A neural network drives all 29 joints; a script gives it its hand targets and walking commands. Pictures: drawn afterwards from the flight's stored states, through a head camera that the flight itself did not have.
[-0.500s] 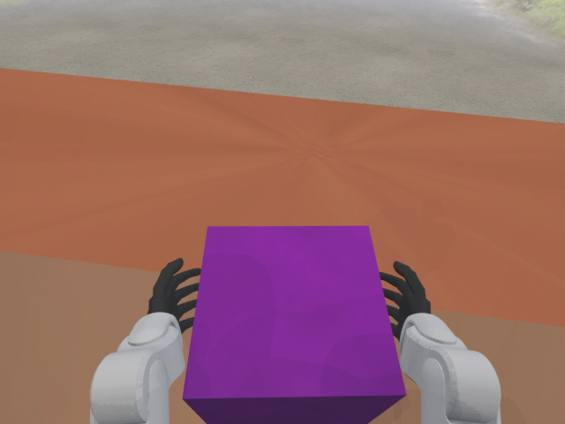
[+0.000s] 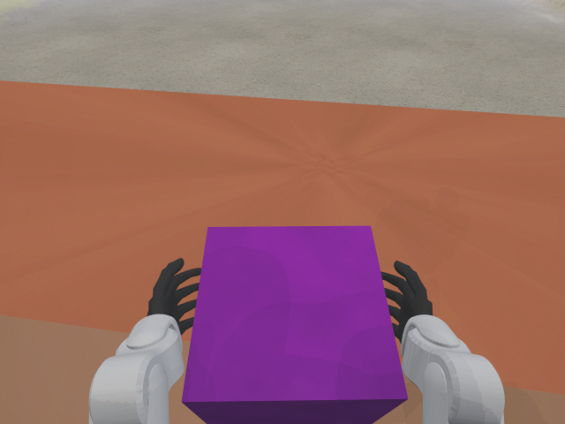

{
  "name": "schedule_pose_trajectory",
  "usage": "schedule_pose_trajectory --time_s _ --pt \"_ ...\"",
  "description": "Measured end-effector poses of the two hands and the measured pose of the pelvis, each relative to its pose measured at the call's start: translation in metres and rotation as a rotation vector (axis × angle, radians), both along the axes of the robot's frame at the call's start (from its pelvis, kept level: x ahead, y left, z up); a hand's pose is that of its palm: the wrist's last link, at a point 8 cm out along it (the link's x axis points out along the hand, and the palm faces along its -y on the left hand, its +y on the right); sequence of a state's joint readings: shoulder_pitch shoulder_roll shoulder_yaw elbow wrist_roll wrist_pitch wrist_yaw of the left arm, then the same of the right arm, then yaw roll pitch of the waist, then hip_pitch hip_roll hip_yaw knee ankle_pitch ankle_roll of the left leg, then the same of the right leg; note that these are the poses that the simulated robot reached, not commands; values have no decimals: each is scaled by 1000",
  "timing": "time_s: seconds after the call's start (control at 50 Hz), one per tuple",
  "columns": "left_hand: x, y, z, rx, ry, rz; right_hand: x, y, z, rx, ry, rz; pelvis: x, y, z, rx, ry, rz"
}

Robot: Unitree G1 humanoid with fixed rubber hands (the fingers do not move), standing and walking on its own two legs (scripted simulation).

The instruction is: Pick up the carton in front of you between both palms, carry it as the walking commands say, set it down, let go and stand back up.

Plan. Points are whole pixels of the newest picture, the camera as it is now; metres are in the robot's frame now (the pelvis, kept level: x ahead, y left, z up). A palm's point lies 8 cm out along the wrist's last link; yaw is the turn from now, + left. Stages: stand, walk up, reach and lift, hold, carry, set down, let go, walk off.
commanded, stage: carry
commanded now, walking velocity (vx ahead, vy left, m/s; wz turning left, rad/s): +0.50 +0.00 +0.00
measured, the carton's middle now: (289, 337) +0.24 +0.00 +0.02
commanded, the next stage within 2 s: none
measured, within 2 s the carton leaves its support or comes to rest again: neither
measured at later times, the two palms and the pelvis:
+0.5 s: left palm (199, 142) +0.62 +0.18 +0.10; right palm (353, 145) +0.60 -0.13 +0.11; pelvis +0.31 +0.03 +0.01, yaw -2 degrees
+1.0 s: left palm (226, 86) +0.98 +0.17 +0.06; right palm (331, 85) +1.00 -0.13 +0.06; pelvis +0.66 +0.00 +0.00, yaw +1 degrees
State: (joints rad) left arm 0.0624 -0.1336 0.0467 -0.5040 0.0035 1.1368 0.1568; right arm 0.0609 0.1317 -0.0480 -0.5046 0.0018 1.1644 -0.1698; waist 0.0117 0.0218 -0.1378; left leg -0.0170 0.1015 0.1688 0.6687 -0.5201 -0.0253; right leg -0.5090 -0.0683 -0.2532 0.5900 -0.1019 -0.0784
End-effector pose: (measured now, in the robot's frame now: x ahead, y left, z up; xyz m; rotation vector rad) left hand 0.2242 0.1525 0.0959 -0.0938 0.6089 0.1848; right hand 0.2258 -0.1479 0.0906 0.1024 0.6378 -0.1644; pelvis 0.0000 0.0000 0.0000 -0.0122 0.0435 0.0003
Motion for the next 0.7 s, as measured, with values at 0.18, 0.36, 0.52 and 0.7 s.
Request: schedule_pose_trajectory --time_s 0.18,0.36,0.52,0.7 --pt "91 -2 1 -14 108 52 105 -1 3 -10 107 52 98 -12 31 22 29 22" --pt "246 13 17 -27 -11 6 248 12 26 -66 -11 7 224 9 24 8 15 -14" --pt "415 29 1 -5 21 2 389 21 13 -39 17 -117 319 36 10 9 30 -29" --pt "561 28 7 -40 -7 46 534 20 22 -9 -15 -131 426 38 24 -2 68 -12"
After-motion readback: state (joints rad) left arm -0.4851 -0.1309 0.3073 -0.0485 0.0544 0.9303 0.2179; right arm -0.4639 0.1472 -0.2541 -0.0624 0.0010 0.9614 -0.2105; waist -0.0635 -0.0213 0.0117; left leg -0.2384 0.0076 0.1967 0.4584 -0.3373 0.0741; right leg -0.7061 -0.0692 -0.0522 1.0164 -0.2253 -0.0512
